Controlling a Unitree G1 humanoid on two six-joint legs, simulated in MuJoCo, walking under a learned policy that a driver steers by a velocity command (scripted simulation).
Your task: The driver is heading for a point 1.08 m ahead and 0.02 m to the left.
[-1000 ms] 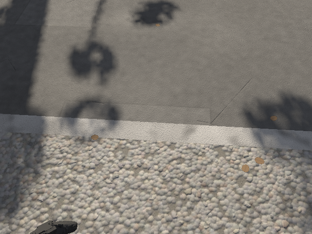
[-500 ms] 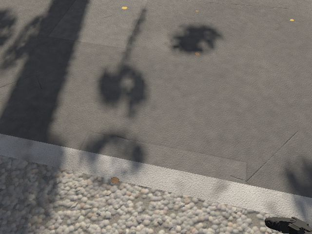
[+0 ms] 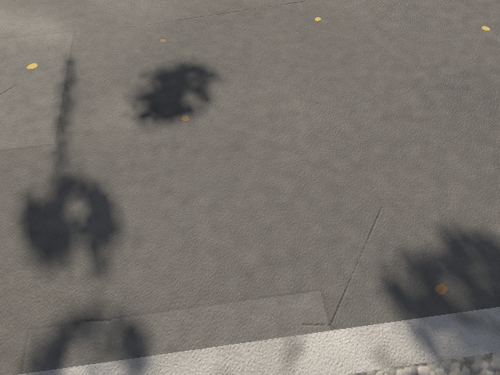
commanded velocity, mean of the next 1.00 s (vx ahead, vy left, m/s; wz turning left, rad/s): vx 0.03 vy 0.00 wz -0.16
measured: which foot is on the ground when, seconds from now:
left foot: up 0.00-0.40, down 0.42-1.00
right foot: down 0.00-1.00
